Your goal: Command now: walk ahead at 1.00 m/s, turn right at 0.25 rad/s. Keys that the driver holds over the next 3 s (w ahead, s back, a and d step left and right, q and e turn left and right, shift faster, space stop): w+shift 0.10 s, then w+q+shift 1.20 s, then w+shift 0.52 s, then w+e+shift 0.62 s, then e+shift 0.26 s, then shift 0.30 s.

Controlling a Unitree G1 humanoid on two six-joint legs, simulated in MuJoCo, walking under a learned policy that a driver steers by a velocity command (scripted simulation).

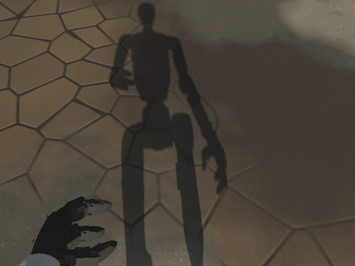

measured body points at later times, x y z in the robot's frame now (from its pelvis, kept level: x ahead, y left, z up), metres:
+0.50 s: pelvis +0.49 +0.01 -0.02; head +0.51 +0.01 +0.43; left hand +0.42 +0.28 -0.15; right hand +0.70 -0.21 -0.12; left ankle +0.62 +0.06 -0.72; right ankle +0.22 -0.08 -0.66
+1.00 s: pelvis +0.95 +0.09 +0.01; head +0.98 +0.11 +0.45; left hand +0.94 +0.41 -0.07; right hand +1.19 -0.12 -0.10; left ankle +0.74 +0.08 -0.61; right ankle +1.08 +0.01 -0.72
